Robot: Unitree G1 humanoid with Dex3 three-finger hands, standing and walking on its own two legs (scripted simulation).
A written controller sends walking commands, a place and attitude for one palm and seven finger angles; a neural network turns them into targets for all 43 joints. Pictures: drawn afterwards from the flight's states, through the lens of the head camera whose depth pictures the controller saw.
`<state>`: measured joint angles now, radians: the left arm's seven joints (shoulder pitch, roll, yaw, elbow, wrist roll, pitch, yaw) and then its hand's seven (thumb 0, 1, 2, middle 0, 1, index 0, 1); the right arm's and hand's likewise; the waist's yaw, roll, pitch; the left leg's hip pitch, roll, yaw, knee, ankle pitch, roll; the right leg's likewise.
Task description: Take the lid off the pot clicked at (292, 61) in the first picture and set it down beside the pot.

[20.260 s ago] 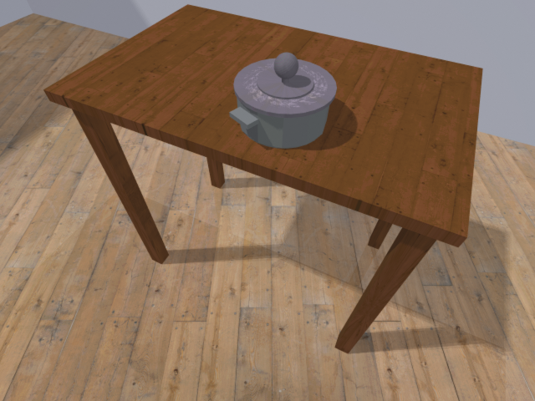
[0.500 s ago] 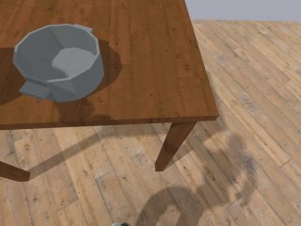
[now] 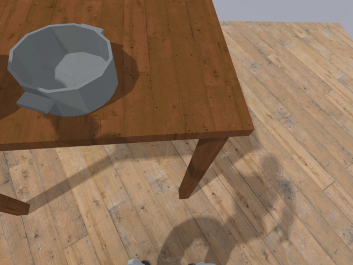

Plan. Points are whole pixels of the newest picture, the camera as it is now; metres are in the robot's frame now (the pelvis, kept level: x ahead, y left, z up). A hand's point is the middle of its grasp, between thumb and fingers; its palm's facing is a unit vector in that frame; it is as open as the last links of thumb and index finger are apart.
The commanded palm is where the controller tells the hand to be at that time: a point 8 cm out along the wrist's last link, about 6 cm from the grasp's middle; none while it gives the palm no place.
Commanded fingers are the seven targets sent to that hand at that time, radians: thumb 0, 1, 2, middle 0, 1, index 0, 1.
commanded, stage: lower the lid onto the table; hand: left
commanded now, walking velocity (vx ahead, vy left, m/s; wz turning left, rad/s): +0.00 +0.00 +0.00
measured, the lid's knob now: out of the picture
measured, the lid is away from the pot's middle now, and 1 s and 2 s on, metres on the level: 0.22 0.23 0.23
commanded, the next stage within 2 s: open the fingers wide in 0.48 s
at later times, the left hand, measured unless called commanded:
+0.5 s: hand out of the picture +0.46 +0.38 +0.15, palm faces -0.39 -0.36 -0.85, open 6.9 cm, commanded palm +0.55 +0.40 +0.22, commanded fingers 0.00 0.82 0.75 -0.87 -1.10 -0.86 -1.09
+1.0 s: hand out of the picture +0.43 +0.38 +0.14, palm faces -0.41 -0.21 -0.89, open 7.0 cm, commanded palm +0.48 +0.38 +0.22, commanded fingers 0.00 0.37 0.67 -0.58 -0.98 -0.57 -0.98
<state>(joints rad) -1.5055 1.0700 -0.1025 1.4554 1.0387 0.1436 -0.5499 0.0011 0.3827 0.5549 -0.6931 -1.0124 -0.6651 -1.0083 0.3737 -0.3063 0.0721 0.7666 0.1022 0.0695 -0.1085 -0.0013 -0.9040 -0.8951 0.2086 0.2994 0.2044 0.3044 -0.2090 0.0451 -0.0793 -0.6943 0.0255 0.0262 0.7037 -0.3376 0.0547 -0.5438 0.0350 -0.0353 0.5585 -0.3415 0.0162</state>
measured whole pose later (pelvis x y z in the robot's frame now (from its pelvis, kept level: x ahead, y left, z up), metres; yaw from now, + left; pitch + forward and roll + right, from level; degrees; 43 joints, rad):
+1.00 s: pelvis -0.02 +0.00 +0.00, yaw +1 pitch +17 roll -4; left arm -1.21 0.97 -0.04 1.25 1.02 -0.03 -0.48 0.00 0.41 0.58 -0.65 -1.02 -0.62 -1.02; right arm 0.31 -0.29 0.05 0.70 0.10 0.15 -0.10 0.00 -0.90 -0.90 0.21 0.30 0.20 0.30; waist -0.15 0.04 -0.09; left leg -0.71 0.02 0.01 0.75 -0.33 0.06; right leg -0.56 0.03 -0.05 0.62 -0.35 0.01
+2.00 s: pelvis -0.02 +0.01 +0.00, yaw +1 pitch +16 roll -4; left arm -1.23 0.99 -0.03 1.20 1.02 -0.05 -0.49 0.00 -0.07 0.79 -0.43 -0.73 -0.42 -0.74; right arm 0.33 -0.29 0.03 0.71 0.11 0.18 -0.10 0.00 -0.90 -0.90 0.21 0.30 0.20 0.30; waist -0.14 0.04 -0.11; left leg -0.69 0.01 0.02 0.73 -0.32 0.07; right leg -0.54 0.02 -0.04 0.60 -0.34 0.02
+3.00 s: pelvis +0.00 +0.00 +0.01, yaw +1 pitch +15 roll -3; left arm -1.47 1.06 -0.11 1.24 1.06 0.10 -0.57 0.00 -0.08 0.79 -0.43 -0.73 -0.43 -0.74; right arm 0.31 -0.30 0.06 0.72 0.12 0.15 -0.08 0.00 -0.91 -0.90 0.21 0.30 0.20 0.30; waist -0.14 0.05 -0.09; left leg -0.58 0.00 0.03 0.62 -0.30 0.05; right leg -0.44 0.02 -0.03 0.50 -0.32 0.01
